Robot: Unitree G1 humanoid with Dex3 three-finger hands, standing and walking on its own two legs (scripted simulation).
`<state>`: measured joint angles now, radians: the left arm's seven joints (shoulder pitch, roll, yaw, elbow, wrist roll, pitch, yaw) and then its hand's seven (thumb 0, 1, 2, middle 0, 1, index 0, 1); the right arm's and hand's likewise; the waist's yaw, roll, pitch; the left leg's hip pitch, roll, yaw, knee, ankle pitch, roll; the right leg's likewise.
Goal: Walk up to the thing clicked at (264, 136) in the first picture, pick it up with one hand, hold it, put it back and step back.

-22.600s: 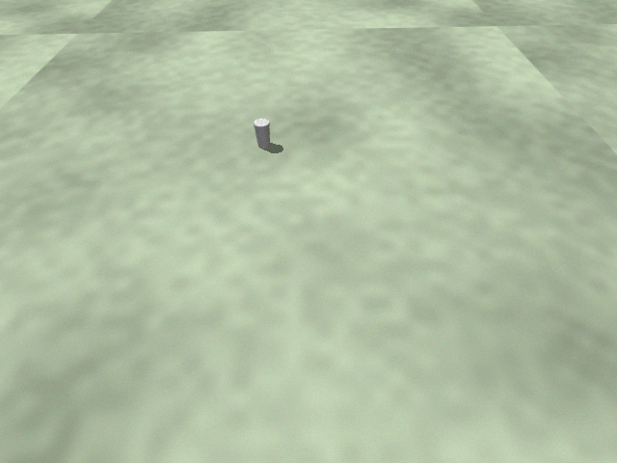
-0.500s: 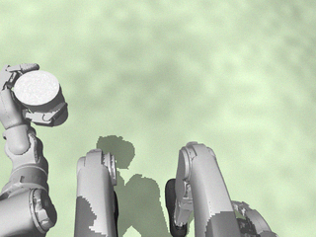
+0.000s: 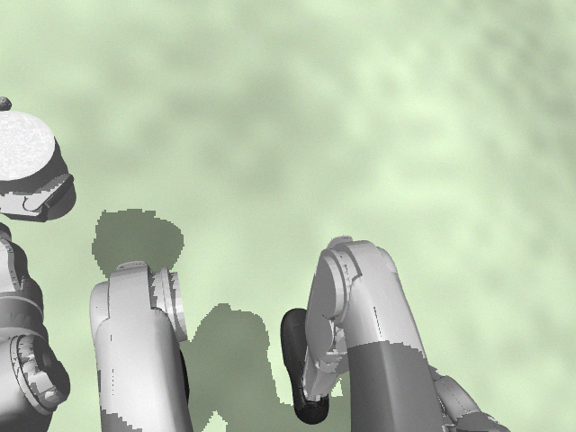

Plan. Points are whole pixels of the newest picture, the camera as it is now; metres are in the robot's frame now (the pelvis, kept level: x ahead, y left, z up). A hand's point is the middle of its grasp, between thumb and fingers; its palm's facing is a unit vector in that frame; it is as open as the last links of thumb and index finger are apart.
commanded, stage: crouch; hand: left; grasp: from the side
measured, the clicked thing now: (32, 175) +0.44 +0.29 -0.12
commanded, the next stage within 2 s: lower in 0.24 s
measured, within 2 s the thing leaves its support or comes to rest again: neither
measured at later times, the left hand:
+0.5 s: hand (31, 169) +0.45 +0.29 -0.13, palm faces +0.37 -0.93 +0.00, open 11.3 cm
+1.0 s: hand (46, 177) +0.46 +0.29 -0.18, palm faces +0.39 -0.92 -0.02, open 11.3 cm
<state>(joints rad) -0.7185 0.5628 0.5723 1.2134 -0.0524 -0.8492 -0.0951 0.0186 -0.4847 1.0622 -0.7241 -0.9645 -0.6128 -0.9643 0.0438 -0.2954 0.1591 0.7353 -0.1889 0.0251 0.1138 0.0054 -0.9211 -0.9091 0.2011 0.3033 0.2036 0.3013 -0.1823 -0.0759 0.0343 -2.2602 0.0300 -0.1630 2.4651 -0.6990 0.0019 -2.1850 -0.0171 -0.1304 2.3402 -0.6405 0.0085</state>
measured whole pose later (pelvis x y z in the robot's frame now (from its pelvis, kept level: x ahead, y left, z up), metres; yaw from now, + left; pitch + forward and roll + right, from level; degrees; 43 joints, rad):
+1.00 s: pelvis -0.01 +0.01 -0.03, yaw -5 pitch +17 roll -15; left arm -0.73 0.84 0.63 1.44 -0.06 -0.99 -0.03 0.02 -0.49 1.07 -0.73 -0.95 -0.62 -0.95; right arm -0.11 -0.38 0.42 0.58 -0.32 0.04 0.13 0.00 -0.92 -0.90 0.20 0.30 0.21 0.30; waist -0.27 -0.21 0.26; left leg -2.25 0.03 -0.30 2.63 -0.71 0.01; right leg -2.12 0.02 -0.24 2.40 -0.60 0.04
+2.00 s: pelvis -0.02 +0.02 -0.04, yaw -8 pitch +12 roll -18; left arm -0.72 0.94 0.61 1.50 -0.07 -1.08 0.02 0.00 -0.41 0.74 -0.76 -0.80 -0.68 -0.78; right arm -0.18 -0.39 0.54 0.52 -0.36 0.04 0.12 0.00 -0.92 -0.89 0.20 0.30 0.21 0.30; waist -0.27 -0.29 0.34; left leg -2.21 0.04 -0.38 2.67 -0.72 0.01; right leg -2.07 0.06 -0.28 2.38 -0.57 0.07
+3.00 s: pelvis -0.01 +0.01 +0.01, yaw -3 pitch +24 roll -14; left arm -0.57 0.83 0.57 1.02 0.06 -0.50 -0.13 -0.02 -0.57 0.09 -0.08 -0.08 -0.09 -0.07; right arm 0.02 -0.30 0.23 0.57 -0.11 0.11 0.08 0.00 -0.94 -0.91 0.21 0.31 0.21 0.30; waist -0.15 -0.12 0.03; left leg -2.23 0.04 -0.22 2.47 -0.69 0.03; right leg -2.11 0.01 -0.18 2.28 -0.61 0.03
